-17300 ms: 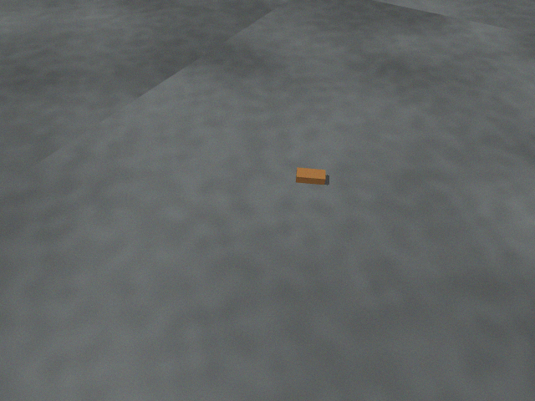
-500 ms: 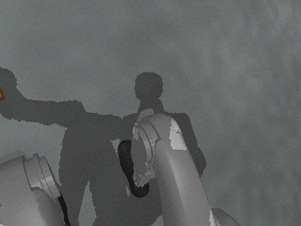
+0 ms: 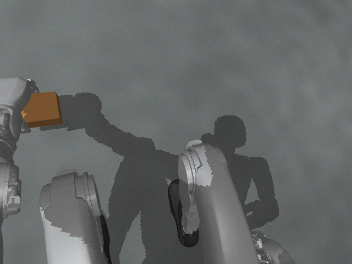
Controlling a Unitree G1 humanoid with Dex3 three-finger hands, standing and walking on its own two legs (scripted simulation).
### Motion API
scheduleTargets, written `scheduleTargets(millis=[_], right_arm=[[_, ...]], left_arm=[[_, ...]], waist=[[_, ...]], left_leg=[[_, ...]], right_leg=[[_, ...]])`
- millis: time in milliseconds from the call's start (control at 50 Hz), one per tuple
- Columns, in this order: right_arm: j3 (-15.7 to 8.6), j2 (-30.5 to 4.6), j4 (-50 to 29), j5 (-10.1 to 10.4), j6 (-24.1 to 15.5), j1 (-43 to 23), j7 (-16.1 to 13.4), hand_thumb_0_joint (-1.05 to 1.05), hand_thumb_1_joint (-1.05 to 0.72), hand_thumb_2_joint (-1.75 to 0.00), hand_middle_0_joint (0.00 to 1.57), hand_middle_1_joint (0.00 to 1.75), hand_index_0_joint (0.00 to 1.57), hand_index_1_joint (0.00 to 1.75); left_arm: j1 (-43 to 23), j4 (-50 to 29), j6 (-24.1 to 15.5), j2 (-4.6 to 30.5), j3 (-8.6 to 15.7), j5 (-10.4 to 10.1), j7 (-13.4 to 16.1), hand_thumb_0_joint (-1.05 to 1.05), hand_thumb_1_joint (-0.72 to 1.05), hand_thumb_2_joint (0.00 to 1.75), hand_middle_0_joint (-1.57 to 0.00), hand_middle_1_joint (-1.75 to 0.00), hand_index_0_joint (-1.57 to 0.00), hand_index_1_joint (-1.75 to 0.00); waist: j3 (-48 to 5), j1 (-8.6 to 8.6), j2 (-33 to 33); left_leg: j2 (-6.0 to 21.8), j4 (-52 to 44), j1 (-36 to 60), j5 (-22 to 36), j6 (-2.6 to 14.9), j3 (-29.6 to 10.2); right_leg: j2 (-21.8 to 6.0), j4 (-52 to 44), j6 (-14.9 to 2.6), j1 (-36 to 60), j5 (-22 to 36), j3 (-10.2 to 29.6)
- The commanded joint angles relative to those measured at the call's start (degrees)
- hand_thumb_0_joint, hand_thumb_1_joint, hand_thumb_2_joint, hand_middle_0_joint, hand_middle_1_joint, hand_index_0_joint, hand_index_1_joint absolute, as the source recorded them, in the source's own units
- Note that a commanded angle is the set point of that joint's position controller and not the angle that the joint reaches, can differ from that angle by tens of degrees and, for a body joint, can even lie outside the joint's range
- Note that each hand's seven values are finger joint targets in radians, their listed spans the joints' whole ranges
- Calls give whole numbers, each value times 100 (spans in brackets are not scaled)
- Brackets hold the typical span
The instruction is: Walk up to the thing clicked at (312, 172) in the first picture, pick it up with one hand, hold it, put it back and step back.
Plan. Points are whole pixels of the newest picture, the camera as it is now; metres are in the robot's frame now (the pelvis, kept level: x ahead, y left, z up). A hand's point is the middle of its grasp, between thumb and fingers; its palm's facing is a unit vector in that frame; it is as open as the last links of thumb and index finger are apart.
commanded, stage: settle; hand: left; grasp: from above
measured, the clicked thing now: (24, 111) +0.48 +0.26 -0.20
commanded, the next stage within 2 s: lift in 0.14 s
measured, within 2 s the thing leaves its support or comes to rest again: neither
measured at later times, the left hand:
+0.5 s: hand (4, 108) +0.46 +0.26 -0.12, palm faces -0.47 -0.06 -0.88, open 9.6 cm
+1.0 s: hand out of the picture +0.39 +0.28 +0.03, palm faces -0.44 -0.07 -0.89, open 9.6 cm
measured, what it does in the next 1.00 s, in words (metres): rises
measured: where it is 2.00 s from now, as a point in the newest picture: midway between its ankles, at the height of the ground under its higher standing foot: (145, 242)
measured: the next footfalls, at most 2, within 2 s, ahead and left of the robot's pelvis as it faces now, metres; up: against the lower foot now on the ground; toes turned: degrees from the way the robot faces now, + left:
none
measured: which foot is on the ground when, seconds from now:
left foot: down 0.00-1.00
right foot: down 0.00-1.00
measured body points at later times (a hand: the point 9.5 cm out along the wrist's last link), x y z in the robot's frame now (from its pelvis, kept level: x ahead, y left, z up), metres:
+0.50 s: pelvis +0.00 +0.00 +0.03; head +0.23 +0.04 +0.41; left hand +0.48 +0.26 -0.07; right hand +0.03 -0.28 -0.08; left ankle +0.07 +0.13 -0.30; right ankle +0.12 -0.14 -0.30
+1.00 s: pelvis +0.00 +0.00 +0.14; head +0.17 +0.04 +0.55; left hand +0.41 +0.28 +0.08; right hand +0.12 -0.27 +0.01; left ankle +0.07 +0.13 -0.30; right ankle +0.12 -0.14 -0.30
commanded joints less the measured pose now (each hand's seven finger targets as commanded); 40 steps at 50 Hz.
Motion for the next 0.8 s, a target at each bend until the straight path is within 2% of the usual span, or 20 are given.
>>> scheduleTargets(millis=[0,60,120,200,220,240,260,280,320,360,380,400,460,480,500,540,600,660,760,780], right_arm=[[-547,-1380,10,58,87,1320,-191,0,-90,-90,20,30,20,30],[-569,-1336,13,81,129,1350,-281,0,-90,-90,20,30,20,30],[-606,-1326,53,96,163,1445,-354,0,-90,-90,20,30,20,30],[-645,-1273,44,129,230,1422,-446,0,-91,-91,20,30,20,30],[-666,-1266,59,130,236,1448,-466,0,-88,-89,20,30,20,30],[-666,-1289,46,155,250,1474,-491,0,-91,-91,20,30,20,30],[-697,-1290,26,173,255,1465,-509,0,-88,-89,20,30,20,30],[-711,-1278,29,200,273,1447,-533,0,-91,-91,20,30,20,30],[-757,-1239,35,250,312,1438,-555,0,-90,-91,20,30,20,30],[-799,-1249,58,296,344,1484,-590,0,-90,-91,20,30,20,30],[-827,-1255,23,325,364,1487,-611,0,-90,-91,20,30,20,30],[-829,-1206,14,341,388,1482,-622,0,-90,-91,20,30,20,30],[-863,-1174,-36,409,469,1510,-656,0,-90,-91,20,30,20,30],[-901,-1168,-58,441,499,1493,-684,0,-90,-91,20,30,20,30],[-939,-1200,-101,467,527,1494,-701,0,-90,-90,20,30,20,30],[-960,-1149,-179,505,582,1458,-743,0,-90,-90,20,30,20,30],[-1008,-1129,-272,587,657,1406,-813,0,-90,-90,20,30,20,30],[-1035,-1070,-391,633,716,1323,-864,0,-90,-90,20,30,20,30],[-1100,-1046,-554,758,797,1173,-992,0,-90,-90,20,30,20,30],[-1085,-1007,-570,775,802,1116,-1012,0,-90,-90,20,30,20,30]], left_arm=[[-2077,-1014,-109,1359,173,-52,165,0,75,61,-117,-41,-114,-45],[-2152,-1077,-161,1288,114,-13,139,0,76,67,-120,-42,-115,-47],[-2116,-1217,-146,1323,185,4,153,0,79,69,-122,-43,-116,-48],[-2079,-1084,-121,1208,110,-12,125,0,79,68,-123,-48,-119,-52],[-2043,-1097,-110,1195,115,-43,96,0,78,67,-115,-43,-112,-46],[-2105,-1259,-93,1344,199,-51,91,0,76,65,-119,-48,-116,-51],[-2044,-1319,-55,1347,221,-92,66,0,75,67,-113,-42,-110,-45],[-2124,-1477,-36,1313,193,-126,46,0,73,67,-117,-47,-114,-51],[-1897,-1260,42,1104,89,-211,-52,0,75,66,-115,-47,-112,-49],[-1986,-1578,94,1277,190,-313,-155,0,72,67,-114,-46,-111,-49],[-1991,-1692,114,1275,214,-333,-219,0,72,67,-114,-47,-111,-50],[-1825,-1705,142,1116,108,-360,-308,0,72,68,-114,-48,-111,-51],[-1609,-2010,138,1135,119,-402,-488,0,72,67,-112,-50,-110,-52],[-1572,-2279,127,1162,146,-446,-543,0,71,69,-111,-51,-109,-53],[-1458,-2290,132,1202,193,-431,-593,0,71,69,-112,-49,-110,-52],[-1264,-2522,146,1011,107,-521,-697,0,72,71,-111,-54,-109,-55],[-1123,-2895,179,1093,138,-582,-818,0,71,66,-109,-54,-109,-54],[-933,-3282,219,791,-55,-670,-976,0,70,70,-109,-56,-108,-57],[-449,-3903,335,722,-86,-835,-1188,0,69,71,-108,-55,-107,-56],[-393,-4016,345,590,-175,-888,-1222,0,70,69,-108,-54,-108,-55]], waist=[[-3920,-168,1383],[-4104,-176,1384],[-4245,-86,1426],[-4148,-73,1495],[-4162,-73,1353],[-4253,6,1424],[-4426,65,1485],[-4580,100,1637],[-4388,86,1491],[-4558,183,1470],[-4622,205,1574],[-4602,215,1600],[-4614,257,1285],[-4782,335,1311],[-4698,341,1323],[-4663,368,1230],[-4665,497,1164],[-4667,515,1236],[-4625,683,1167],[-4560,660,1146]], left_leg=[[-177,-1595,2444,873,223,682],[-159,-1590,2591,1019,220,698],[-164,-1636,2700,1214,221,737],[-158,-1811,2652,944,216,743],[-155,-1804,2662,892,236,750],[-168,-1871,2682,897,238,758],[-158,-1894,2873,978,224,751],[-153,-1951,2997,1018,209,760],[-157,-2033,2927,904,223,792],[-158,-2109,3026,964,223,782],[-165,-2160,3102,972,223,766],[-156,-2226,3215,1044,211,792],[-159,-2267,3141,1169,254,821],[-156,-2294,3254,1243,259,841],[-167,-2361,3254,1200,250,797],[-159,-2511,3305,1109,257,791],[-150,-2767,3484,940,262,747],[-118,-3069,3756,840,246,708],[-76,-3644,4291,619,228,521],[-86,-3742,4312,591,224,505]], right_leg=[[276,-1348,-490,2385,716,-556],[273,-1358,-488,2475,883,-529],[230,-1374,-473,2531,1080,-518],[243,-1434,-503,2464,800,-507],[246,-1494,-494,2516,747,-504],[226,-1509,-494,2524,747,-492],[208,-1509,-505,2540,820,-490],[211,-1491,-516,2540,873,-478],[221,-1588,-520,2552,772,-452],[207,-1629,-523,2630,837,-443],[186,-1642,-532,2576,854,-426],[192,-1694,-532,2693,921,-416],[191,-1830,-501,2984,1042,-378],[185,-1888,-497,3085,1128,-343],[162,-1906,-508,3002,1066,-347],[167,-2050,-497,3121,974,-341],[171,-2252,-496,3195,813,-307],[193,-2455,-496,3313,728,-303],[192,-2787,-474,3481,610,-292],[191,-2862,-470,3567,595,-278]])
